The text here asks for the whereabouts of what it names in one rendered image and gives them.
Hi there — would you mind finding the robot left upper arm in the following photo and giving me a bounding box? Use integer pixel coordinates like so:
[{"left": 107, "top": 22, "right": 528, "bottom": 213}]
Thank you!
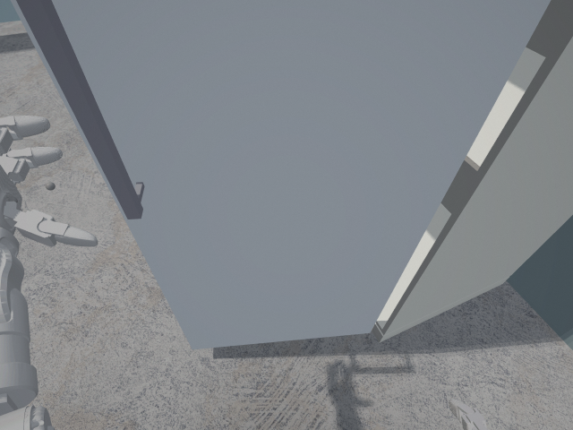
[{"left": 0, "top": 406, "right": 55, "bottom": 430}]

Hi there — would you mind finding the robot left forearm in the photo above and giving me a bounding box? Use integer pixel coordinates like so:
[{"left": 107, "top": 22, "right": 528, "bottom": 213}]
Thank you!
[{"left": 0, "top": 227, "right": 38, "bottom": 416}]

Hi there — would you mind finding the robot right hand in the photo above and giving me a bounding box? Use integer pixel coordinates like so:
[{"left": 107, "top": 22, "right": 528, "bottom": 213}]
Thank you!
[{"left": 449, "top": 399, "right": 489, "bottom": 430}]

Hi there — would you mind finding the handle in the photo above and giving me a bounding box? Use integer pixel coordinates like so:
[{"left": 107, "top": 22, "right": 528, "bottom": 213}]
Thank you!
[{"left": 16, "top": 0, "right": 144, "bottom": 219}]

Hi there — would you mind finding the robot left hand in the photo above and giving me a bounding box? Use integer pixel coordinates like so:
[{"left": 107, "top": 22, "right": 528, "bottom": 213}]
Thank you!
[{"left": 0, "top": 116, "right": 98, "bottom": 247}]

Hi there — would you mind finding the fridge door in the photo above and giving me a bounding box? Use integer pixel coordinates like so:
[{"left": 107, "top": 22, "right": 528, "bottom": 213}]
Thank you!
[{"left": 11, "top": 0, "right": 551, "bottom": 349}]

